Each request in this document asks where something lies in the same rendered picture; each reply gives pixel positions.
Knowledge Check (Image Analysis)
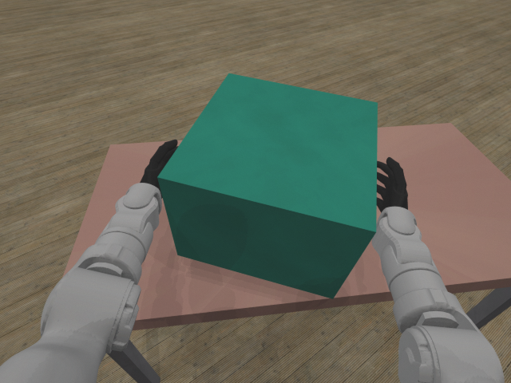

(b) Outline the right robot forearm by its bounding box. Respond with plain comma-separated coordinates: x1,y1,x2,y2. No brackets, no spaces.
372,207,505,383

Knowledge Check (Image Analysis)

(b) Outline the robot right upper arm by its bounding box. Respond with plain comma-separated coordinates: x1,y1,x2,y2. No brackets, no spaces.
398,325,503,383

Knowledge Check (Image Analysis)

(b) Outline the carton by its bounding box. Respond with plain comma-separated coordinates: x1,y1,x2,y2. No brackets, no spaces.
157,73,378,299

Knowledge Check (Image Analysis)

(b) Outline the left robot forearm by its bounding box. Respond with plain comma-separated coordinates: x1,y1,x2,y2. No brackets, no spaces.
41,183,162,337

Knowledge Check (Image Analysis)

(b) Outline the table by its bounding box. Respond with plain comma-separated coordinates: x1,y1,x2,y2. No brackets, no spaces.
63,123,511,383

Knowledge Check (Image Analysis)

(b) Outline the robot left hand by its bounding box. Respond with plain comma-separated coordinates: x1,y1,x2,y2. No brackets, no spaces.
140,140,178,198

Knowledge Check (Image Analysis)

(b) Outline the robot left upper arm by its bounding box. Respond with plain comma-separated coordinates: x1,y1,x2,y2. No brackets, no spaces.
0,267,141,383

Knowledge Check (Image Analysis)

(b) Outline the robot right hand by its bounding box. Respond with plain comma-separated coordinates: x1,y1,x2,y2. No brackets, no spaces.
377,157,408,213

